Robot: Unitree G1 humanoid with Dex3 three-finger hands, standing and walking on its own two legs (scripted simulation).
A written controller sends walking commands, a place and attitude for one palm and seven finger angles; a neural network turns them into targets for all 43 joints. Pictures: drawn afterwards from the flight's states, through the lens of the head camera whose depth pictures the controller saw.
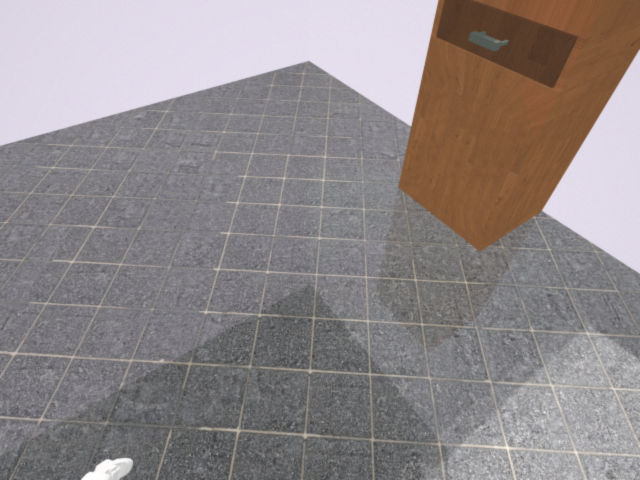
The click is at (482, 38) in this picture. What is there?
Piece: drawer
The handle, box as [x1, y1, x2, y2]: [468, 31, 508, 50]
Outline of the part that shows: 468,39 492,50 498,49 501,45 506,44 508,41 499,41 489,37 485,34 484,31 470,32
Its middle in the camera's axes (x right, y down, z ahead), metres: +0.52 -0.62 +1.20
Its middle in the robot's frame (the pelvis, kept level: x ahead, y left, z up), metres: +1.34 -0.46 +0.02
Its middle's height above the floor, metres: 0.79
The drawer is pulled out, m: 0.00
